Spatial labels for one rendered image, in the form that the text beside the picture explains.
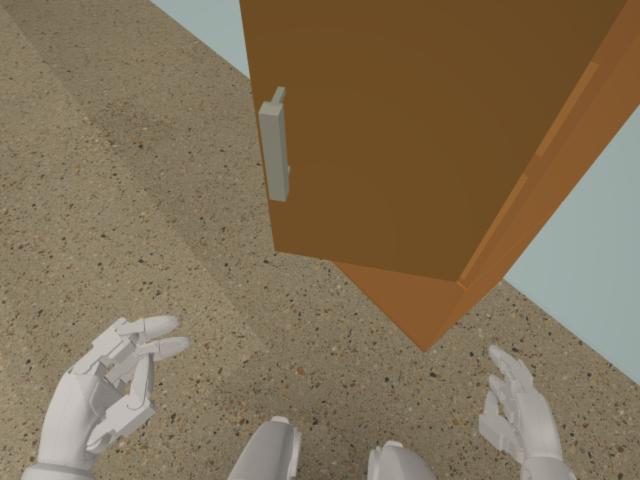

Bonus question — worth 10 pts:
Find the robot right forearm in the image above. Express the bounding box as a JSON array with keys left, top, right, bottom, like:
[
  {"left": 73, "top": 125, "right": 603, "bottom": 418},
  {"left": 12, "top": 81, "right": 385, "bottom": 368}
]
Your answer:
[{"left": 520, "top": 457, "right": 577, "bottom": 480}]

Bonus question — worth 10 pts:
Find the right robot shin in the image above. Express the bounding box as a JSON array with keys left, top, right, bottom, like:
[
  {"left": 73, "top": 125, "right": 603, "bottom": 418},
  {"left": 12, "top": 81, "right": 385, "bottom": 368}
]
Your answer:
[{"left": 382, "top": 440, "right": 403, "bottom": 449}]

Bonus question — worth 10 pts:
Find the handle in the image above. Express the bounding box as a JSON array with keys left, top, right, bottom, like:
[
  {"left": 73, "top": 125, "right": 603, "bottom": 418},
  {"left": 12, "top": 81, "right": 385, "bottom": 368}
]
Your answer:
[{"left": 258, "top": 87, "right": 290, "bottom": 202}]

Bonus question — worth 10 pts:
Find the robot left hand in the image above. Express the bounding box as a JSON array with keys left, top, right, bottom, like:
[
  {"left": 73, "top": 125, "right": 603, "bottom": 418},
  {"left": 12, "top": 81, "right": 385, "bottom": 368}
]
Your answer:
[{"left": 37, "top": 315, "right": 191, "bottom": 471}]

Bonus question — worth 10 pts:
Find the robot right hand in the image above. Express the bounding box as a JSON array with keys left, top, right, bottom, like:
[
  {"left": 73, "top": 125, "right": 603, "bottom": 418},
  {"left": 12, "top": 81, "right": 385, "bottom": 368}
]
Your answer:
[{"left": 479, "top": 345, "right": 563, "bottom": 466}]

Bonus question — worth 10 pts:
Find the left robot thigh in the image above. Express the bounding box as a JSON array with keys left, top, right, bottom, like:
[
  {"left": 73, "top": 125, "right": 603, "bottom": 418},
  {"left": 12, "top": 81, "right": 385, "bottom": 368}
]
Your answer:
[{"left": 227, "top": 421, "right": 302, "bottom": 480}]

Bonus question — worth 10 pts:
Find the cupboard door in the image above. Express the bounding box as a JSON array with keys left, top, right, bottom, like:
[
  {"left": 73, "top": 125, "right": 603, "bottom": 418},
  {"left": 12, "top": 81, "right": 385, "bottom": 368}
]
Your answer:
[{"left": 239, "top": 0, "right": 627, "bottom": 282}]

